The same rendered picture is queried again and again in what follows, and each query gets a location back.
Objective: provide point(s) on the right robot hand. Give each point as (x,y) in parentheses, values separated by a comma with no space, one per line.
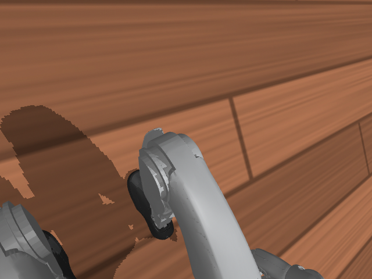
(270,265)

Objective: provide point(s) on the right robot arm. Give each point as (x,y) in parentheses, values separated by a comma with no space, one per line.
(298,272)

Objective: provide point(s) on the left robot foot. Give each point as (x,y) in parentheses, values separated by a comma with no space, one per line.
(60,255)

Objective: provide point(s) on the right robot foot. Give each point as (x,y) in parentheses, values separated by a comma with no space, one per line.
(134,186)

